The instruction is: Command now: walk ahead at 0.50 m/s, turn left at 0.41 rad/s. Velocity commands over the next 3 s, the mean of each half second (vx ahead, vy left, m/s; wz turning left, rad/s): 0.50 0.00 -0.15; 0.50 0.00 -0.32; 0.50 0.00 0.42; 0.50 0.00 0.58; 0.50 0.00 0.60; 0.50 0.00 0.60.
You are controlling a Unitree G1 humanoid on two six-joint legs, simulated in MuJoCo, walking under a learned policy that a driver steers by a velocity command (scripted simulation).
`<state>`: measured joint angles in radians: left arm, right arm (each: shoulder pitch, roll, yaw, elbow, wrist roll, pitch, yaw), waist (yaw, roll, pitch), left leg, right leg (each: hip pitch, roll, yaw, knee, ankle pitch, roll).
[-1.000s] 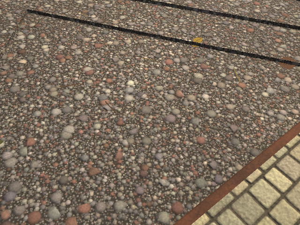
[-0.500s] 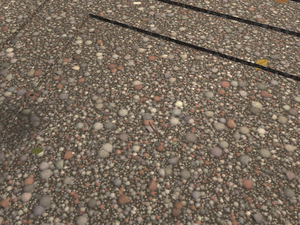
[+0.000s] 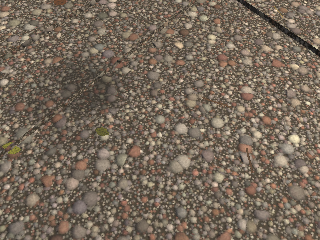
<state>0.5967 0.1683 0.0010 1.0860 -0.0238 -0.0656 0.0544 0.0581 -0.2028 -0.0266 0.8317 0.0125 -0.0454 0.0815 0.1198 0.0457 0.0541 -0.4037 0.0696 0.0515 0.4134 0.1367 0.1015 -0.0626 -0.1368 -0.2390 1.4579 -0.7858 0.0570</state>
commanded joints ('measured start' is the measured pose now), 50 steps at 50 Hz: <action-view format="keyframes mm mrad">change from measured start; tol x32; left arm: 1 29 120 15 -131 -48 -88 -77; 17 -507 125 65 -352 12 2 -72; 22 -43 312 141 -250 0 -12 -90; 50 -233 207 84 -292 -3 -64 -55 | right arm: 1 602 -260 -82 158 -16 1 -45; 8 23 -137 -23 79 -4 -49 -64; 21 254 -51 -24 60 -33 -32 -92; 41 -222 -104 -41 -98 -8 -81 -76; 50 259 -191 -79 10 20 -70 -52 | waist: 1 -303 266 -611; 8 -9 -16 38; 19 -49 -44 -76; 21 -37 -442 -272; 50 -204 134 -232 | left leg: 1 1292 296 -340 340 1010 367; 3 1035 373 -498 93 198 350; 8 -182 226 -180 -206 -220 134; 16 283 240 -29 -153 -104 66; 19 304 165 80 145 117 -8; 21 -287 -135 61 880 -600 -129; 23 -531 -84 -144 1003 -597 -58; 46 97 -103 -33 18 -161 35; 48 770 218 -567 36 -182 290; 50 686 242 -729 -123 -454 256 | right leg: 1 -954 76 341 696 -61 -22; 5 -959 -46 298 523 197 -6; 11 -365 10 253 -581 898 -24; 19 -332 124 147 -798 636 -198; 22 376 -171 1068 -1186 356 -420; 28 -116 -46 622 -1197 837 -304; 41 -26 -28 553 -1178 793 -254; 46 84 -2 479 -915 1343 -202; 50 -748 145 402 -124 314 -92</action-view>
